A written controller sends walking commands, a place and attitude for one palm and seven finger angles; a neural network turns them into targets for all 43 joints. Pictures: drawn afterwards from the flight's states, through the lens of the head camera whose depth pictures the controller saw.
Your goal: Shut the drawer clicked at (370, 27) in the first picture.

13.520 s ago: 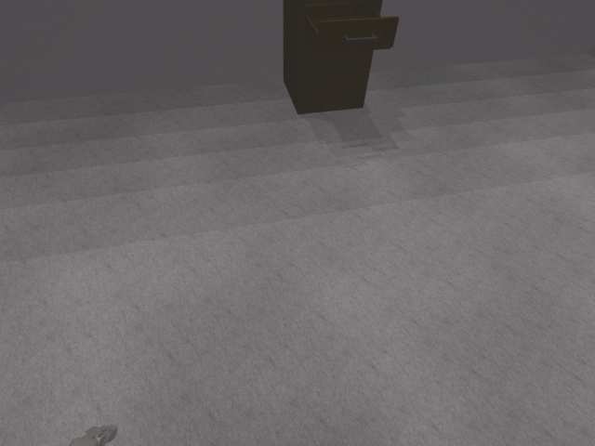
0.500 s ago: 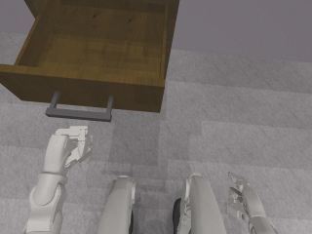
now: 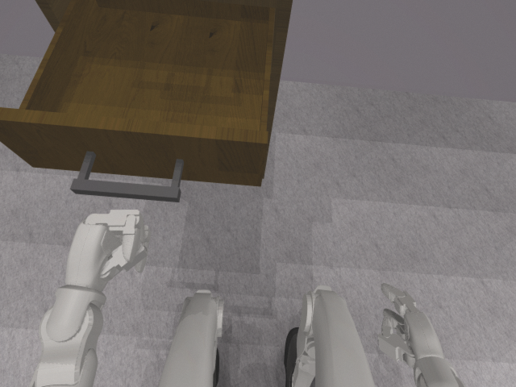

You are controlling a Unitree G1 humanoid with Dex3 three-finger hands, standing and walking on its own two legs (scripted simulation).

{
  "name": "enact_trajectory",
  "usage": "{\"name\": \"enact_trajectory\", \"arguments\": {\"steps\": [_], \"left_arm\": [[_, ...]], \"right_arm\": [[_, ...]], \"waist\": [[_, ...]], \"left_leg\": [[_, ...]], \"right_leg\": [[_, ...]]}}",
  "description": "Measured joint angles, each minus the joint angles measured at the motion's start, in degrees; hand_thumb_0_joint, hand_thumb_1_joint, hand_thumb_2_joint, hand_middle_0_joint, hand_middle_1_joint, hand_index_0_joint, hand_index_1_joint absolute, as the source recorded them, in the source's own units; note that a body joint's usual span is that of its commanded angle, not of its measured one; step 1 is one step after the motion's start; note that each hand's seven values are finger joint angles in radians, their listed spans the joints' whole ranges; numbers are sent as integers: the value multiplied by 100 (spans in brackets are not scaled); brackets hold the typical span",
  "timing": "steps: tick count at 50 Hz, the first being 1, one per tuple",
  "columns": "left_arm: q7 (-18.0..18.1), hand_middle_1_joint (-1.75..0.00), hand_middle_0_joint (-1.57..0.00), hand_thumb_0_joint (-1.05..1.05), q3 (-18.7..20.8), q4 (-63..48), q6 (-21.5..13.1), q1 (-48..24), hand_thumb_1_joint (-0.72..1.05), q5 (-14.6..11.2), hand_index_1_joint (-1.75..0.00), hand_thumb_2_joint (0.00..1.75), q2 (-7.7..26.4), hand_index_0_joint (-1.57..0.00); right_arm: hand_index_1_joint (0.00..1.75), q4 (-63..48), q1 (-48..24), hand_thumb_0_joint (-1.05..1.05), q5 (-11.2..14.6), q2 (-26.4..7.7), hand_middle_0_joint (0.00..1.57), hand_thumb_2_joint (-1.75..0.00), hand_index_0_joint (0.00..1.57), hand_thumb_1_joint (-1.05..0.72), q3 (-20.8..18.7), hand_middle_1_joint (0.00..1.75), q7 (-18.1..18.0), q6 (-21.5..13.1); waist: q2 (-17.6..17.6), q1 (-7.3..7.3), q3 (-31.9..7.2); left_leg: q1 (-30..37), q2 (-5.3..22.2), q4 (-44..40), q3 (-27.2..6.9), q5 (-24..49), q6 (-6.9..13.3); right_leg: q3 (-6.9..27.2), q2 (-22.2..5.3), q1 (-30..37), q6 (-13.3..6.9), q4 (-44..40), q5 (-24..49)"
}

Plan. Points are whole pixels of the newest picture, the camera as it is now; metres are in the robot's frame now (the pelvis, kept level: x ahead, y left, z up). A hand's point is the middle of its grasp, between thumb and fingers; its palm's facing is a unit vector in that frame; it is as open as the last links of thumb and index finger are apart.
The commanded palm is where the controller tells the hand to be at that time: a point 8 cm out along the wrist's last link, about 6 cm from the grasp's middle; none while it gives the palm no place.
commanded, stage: push the drawer shut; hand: left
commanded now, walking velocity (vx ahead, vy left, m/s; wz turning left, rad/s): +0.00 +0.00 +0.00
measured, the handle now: (130, 177) +0.41 +0.21 +0.01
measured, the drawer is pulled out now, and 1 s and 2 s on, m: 0.26 0.18 0.06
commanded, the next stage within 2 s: none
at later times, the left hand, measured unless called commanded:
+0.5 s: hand (143, 224) +0.34 +0.18 +0.01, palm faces -0.07 -0.99 -0.07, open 2.8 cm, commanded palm +0.35 +0.23 +0.01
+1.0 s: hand (155, 172) +0.42 +0.18 +0.01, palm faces -0.06 -1.00 -0.07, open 2.9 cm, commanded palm +0.42 +0.22 +0.01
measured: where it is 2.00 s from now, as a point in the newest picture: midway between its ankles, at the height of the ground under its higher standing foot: outside the picture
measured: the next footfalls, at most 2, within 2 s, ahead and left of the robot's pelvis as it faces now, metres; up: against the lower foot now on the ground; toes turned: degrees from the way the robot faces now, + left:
none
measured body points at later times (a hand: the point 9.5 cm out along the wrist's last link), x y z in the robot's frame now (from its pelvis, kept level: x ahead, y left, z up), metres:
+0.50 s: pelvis -0.01 +0.01 +0.00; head +0.14 +0.03 +0.42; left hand +0.34 +0.24 +0.01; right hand +0.17 -0.24 -0.11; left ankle +0.03 +0.12 -0.52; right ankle +0.08 -0.13 -0.52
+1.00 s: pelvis -0.02 +0.01 +0.00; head +0.14 +0.04 +0.42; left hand +0.42 +0.23 +0.01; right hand +0.10 -0.26 -0.11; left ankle +0.03 +0.12 -0.52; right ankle +0.08 -0.13 -0.52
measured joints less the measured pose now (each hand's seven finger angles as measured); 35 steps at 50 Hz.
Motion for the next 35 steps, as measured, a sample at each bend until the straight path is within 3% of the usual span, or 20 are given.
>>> {"name": "enact_trajectory", "arguments": {"steps": [15, 22, 35], "left_arm": [[136, -160, -139, 0, 17, 515, 89, -805, 87, 158, -160, 92, 56, -140], [121, -160, -140, -3, 43, 901, -45, -1105, 80, 201, -160, 92, 95, -140], [102, -160, -140, -8, 116, 1971, -15, -2335, 72, 291, -160, 93, 335, -140]], "right_arm": [[30, 93, 72, 1, -27, 10, 20, -90, 20, -90, 84, 30, -11, 82], [30, 243, 133, 1, -43, -12, 20, -90, 20, -90, 120, 30, -72, 61], [30, 426, 97, 0, -39, -76, 20, -90, 20, -90, 193, 30, -217, -19]], "waist": [[5, -64, 41], [-21, -59, 50], [-51, -162, 138]], "left_leg": [[-54, -29, -16, 27, 75, 40], [-88, -64, -45, 22, 149, 50], [-283, -131, 6, -24, 317, 52]], "right_leg": [[31, -19, -35, 40, -41, 82], [28, -49, -44, 50, -75, 139], [-7, -105, -175, 49, -61, 286]]}}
